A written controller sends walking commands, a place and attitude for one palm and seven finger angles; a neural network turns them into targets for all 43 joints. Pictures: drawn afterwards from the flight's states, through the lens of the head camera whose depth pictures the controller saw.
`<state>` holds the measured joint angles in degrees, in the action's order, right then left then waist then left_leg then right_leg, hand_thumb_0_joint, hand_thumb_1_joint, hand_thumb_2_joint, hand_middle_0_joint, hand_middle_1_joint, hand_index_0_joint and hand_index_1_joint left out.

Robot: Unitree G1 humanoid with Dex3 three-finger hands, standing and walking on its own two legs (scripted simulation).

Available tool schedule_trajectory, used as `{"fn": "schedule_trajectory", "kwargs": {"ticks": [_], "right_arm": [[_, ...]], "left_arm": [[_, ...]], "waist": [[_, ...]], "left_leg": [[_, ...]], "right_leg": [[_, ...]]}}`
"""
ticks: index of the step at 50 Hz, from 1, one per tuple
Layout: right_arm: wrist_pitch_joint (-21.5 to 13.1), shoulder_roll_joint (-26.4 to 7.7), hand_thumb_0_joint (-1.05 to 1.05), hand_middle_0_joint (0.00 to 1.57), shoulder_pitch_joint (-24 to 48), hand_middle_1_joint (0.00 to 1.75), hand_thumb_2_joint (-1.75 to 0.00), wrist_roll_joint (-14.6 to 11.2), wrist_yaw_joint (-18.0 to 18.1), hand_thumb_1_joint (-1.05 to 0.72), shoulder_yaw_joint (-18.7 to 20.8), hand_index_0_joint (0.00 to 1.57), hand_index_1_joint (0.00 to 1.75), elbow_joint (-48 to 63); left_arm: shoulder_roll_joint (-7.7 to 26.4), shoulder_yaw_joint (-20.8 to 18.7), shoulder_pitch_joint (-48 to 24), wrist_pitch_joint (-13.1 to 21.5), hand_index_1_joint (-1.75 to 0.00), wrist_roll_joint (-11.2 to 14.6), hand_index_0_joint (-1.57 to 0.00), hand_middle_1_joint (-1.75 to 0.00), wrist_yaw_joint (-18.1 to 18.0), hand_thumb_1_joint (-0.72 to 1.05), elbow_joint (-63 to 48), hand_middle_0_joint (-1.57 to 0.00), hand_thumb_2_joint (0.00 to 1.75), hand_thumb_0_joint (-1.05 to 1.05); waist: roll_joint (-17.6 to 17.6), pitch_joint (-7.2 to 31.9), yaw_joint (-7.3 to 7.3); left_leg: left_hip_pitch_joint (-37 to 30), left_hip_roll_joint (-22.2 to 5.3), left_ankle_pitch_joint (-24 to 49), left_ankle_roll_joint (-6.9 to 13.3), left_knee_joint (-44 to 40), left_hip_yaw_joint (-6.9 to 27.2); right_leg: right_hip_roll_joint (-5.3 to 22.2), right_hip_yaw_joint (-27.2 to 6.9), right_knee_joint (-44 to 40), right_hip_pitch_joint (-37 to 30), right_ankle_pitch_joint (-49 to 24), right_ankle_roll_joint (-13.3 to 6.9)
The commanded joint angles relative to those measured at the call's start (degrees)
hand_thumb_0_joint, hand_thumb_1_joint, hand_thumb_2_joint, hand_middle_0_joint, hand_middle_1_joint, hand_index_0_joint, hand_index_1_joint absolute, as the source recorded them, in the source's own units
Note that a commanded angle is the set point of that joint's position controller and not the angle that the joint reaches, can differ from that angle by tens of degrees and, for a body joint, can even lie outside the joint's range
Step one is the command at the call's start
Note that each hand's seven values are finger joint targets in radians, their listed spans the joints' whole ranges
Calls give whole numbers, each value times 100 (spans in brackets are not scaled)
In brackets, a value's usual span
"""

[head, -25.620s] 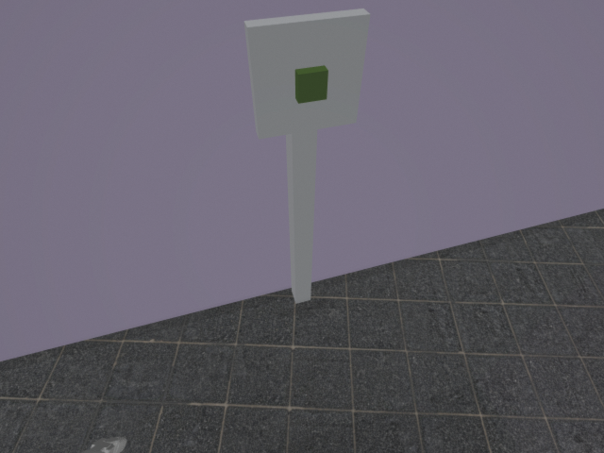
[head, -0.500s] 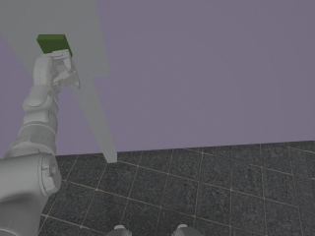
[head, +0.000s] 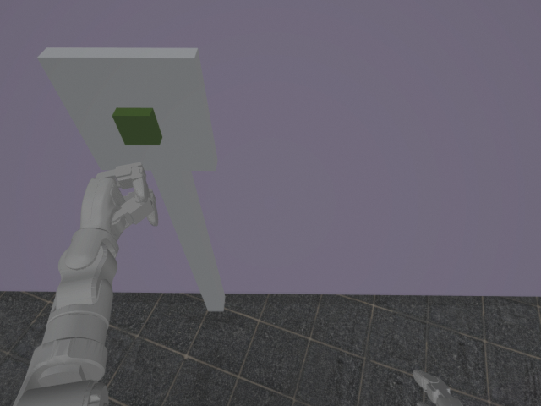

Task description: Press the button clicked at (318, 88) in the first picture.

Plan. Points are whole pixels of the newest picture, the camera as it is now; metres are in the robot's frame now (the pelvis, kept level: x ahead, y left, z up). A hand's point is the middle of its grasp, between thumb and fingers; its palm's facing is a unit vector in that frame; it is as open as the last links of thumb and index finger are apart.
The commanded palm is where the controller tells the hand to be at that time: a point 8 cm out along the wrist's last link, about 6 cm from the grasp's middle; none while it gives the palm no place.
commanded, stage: pull the fist back off the button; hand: left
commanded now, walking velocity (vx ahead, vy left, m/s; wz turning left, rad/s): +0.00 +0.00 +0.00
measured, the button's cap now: (139, 125) +0.51 +0.23 +0.14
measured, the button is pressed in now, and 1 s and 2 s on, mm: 0 0 0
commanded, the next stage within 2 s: draw the hand back to the body in 0.06 s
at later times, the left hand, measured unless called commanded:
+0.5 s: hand (123, 229) +0.32 +0.20 +0.13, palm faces +0.03 -1.00 -0.03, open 3.1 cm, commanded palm +0.28 +0.25 +0.14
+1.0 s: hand (51, 293) +0.22 +0.24 +0.15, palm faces +0.34 -0.90 -0.28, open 3.1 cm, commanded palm +0.17 +0.28 +0.17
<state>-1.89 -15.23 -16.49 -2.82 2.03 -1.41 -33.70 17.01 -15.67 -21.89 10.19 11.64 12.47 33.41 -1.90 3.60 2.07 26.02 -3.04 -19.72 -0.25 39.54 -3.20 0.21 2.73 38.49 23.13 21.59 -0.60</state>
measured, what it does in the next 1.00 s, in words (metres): stands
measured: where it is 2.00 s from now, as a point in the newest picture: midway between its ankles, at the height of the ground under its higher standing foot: outside the picture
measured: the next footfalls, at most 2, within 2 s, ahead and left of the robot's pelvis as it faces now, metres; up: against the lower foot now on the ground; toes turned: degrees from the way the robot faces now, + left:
none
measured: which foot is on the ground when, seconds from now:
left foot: down 0.00-1.00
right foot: down 0.00-1.00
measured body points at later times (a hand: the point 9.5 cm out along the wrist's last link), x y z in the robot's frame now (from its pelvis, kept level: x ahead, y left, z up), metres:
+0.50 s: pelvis -0.01 +0.00 +0.01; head -0.01 -0.02 +0.46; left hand +0.31 +0.26 +0.13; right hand +0.13 -0.25 -0.09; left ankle +0.00 +0.12 -0.72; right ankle -0.02 -0.11 -0.72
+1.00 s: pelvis -0.02 +0.01 +0.02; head -0.03 -0.01 +0.47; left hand +0.20 +0.29 +0.16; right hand +0.17 -0.21 -0.06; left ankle +0.00 +0.12 -0.72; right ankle -0.02 -0.11 -0.72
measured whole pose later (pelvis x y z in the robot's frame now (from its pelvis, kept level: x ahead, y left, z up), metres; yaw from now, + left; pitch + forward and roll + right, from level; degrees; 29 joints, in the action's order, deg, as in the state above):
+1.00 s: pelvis -0.02 +0.01 +0.02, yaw +0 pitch -5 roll +0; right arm -5.7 -13.5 -9.8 -0.1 4.9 -2.9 -37.5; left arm 16.7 -11.3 13.3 4.0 3.5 -4.6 -9.4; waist -2.6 -2.8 -3.3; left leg 6.8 -1.7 -11.4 0.3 23.4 -3.4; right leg 0.7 2.8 21.5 3.5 12.9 0.0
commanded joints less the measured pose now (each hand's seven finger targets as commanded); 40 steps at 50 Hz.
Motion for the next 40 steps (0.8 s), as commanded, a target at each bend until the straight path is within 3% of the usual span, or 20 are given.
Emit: {"fn": "schedule_trajectory", "kwargs": {"ticks": [1, 3, 4, 7, 8, 12, 14, 15, 16, 18, 22, 23, 26, 28, 30, 33, 34, 36, 38, 40], "right_arm": [[-265, -735, 0, 20, 46, 30, -90, -2, 147, -90, 261, 20, 30, 588], [-261, -751, 0, 20, 94, 30, -90, -7, 200, -90, 241, 20, 30, 536], [-266, -742, 0, 20, 100, 30, -90, -11, 210, -90, 228, 20, 30, 517], [-298, -709, 0, 20, 180, 30, -90, -15, 222, -90, 202, 20, 30, 487], [-303, -736, 0, 20, 147, 30, -90, 2, 229, -90, 208, 20, 30, 451], [-326, -728, 0, 20, 300, 30, -90, 21, 185, -90, 203, 20, 30, 676], [-332, -720, 0, 20, 384, 30, -90, 13, 159, -90, 183, 20, 30, 763], [-335, -683, 0, 20, 487, 30, -90, -15, 144, -90, 162, 20, 30, 820], [-337, -673, 0, 20, 511, 30, -90, -25, 144, -90, 164, 20, 30, 839], [-378, -655, 0, 20, 610, 30, -90, -45, 138, -90, 171, 20, 30, 912], [-528, -618, 0, 20, 776, 30, -90, -64, 166, -90, 161, 20, 30, 983], [-571, -625, 0, 20, 785, 30, -90, -72, 180, -90, 170, 20, 30, 962], [-657, -631, 0, 20, 887, 30, -90, -92, 249, -90, 135, 20, 30, 902], [-744, -627, 0, 20, 953, 30, -90, -96, 290, -90, 117, 20, 30, 890], [-800, -626, 0, 20, 1037, 30, -90, -101, 329, -90, 90, 20, 30, 881], [-900, -607, 0, 20, 1105, 30, -90, -87, 380, -90, 67, 20, 30, 891], [-910, -549, 0, 20, 1177, 30, -90, 65, 396, -90, 121, 20, 30, 743], [-921, -476, 0, 20, 1266, 30, -90, 105, 388, -90, 63, 20, 30, 689], [-854, -461, 0, 20, 1276, 30, -90, 144, 366, -90, 69, 20, 30, 625], [-794, -462, 0, 20, 1311, 30, -90, 180, 361, -90, 82, 20, 30, 594]], "left_arm": [[1196, -161, -2438, 311, -150, 193, -130, -150, 68, 90, -1509, -130, 90, 0], [1275, -206, -2563, 245, -150, 213, -130, -150, 94, 90, -1310, -130, 90, 0], [1145, -43, -2675, 244, -150, 208, -130, -150, 121, 90, -1311, -130, 90, 0], [862, 248, -2911, 226, -150, 170, -130, -150, 152, 90, -1170, -130, 90, 0], [1015, 130, -2951, 227, -150, 153, -130, -150, 136, 90, -1075, -130, 90, 0], [1457, -460, -1817, 212, -150, 265, -130, -150, 143, 90, -1403, -130, 90, 0], [1550, -598, -1329, 172, -150, 326, -130, -150, 158, 90, -1515, -130, 90, 0], [1470, -536, -1207, 141, -150, 324, -130, -150, 163, 90, -1644, -130, 90, 0], [1396, -512, -1128, 103, -150, 338, -130, -150, 155, 90, -1729, -130, 90, 0], [1308, -440, -958, 52, -150, 353, -130, -150, 153, 90, -2177, -130, 90, 0], [1138, -347, -523, -86, -150, 463, -130, -150, 194, 90, -2991, -130, 90, 0], [1179, -395, -460, -120, -150, 496, -130, -150, 197, 90, -3158, -130, 90, 0], [1030, -227, -329, -329, -150, 520, -130, -150, 235, 90, -3267, -130, 90, 0], [1062, -252, -210, -462, -150, 526, -130, -150, 236, 90, -3464, -130, 90, 0], [1073, -255, -129, -587, -150, 556, -130, -150, 253, 90, -3564, -130, 90, 0], [1179, -408, 110, -713, -150, 586, -130, -150, 287, 90, -3860, -130, 90, 0], [1594, -344, 343, -407, -150, -112, -130, -150, -496, 90, -4516, -130, 90, 0], [945, -26, 1287, -355, -150, -255, -130, -150, -1039, 90, -4391, -130, 90, 0], [998, -23, 1545, -317, -150, -452, -130, -150, -1327, 90, -4785, -130, 90, 0], [1060, -70, 1750, -270, -150, -544, -130, -150, -1499, 90, -4926, -130, 90, 0]], "waist": [[-41, 1603, 137], [113, 1450, 164], [143, 1409, 219], [-173, 1390, 237], [-73, 1475, 209], [-2, 2111, -215], [268, 1943, -301], [110, 1694, -316], [233, 1536, -302], [77, 1392, -309], [-120, 1347, -334], [52, 1322, -305], [52, 903, -235], [-80, 782, -275], [26, 670, -273], [55, 790, -355], [242, 356, -450], [283, 13, -406], [58, 178, -422], [162, 151, -427]], "left_leg": [[-1206, 255, 1843, 221, -311, 184], [-1131, 272, 1686, 223, -336, 213], [-1170, 274, 1668, 235, -327, 221], [-1286, 293, 1576, 210, -329, 267], [-1265, 288, 1581, 198, -324, 307], [-1327, 317, 1936, 198, -396, 242], [-1154, 307, 1899, 210, -467, 222], [-1077, 298, 1779, 206, -552, 190], [-1067, 289, 1736, 213, -604, 180], [-1146, 279, 1682, 219, -672, 156], [-1403, 260, 1645, 209, -802, 160], [-1433, 246, 1595, 208, -836, 178], [-1413, 247, 1231, 214, -948, 208], [-1471, 239, 1020, 200, -1036, 264], [-1477, 253, 788, 220, -1081, 265], [-1577, 274, 833, 214, -1143, 290], [-1656, 276, 841, 248, -1303, 140], [-1741, 250, 700, 229, -1429, 190], [-1985, 209, 823, 220, -1581, 170], [-2064, 201, 849, 233, -1685, 128]], "right_leg": [[-150, -98, -436, -428, -2695, 0], [-134, -107, -493, -385, -2569, 8], [-135, -105, -505, -345, -2529, 5], [-108, -79, -521, -135, -2305, -21], [-110, -63, -495, -169, -2269, -28], [-66, -113, -437, -904, -2760, -40], [-73, -108, -459, -1077, -2810, -23], [-66, -119, -509, -992, -2706, -18], [-74, -97, -546, -969, -2669, -10], [-84, -106, -622, -933, -2561, -12], [-96, -84, -741, -974, -2415, -25], [-108, -65, -782, -982, -2328, -14], [-103, -69, -953, -778, -1872, 11], [-103, -42, -1039, -705, -1525, -8], [-87, -88, -1180, -668, -1214, 15], [-77, -76, -1229, -843, -1206, 3], [16, -281, -1794, -696, -1004, -15], [66, -220, -1910, -732, -763, 10], [47, -193, -1937, -997, -927, -6], [46, -238, -2090, -1148, -884, 13]]}}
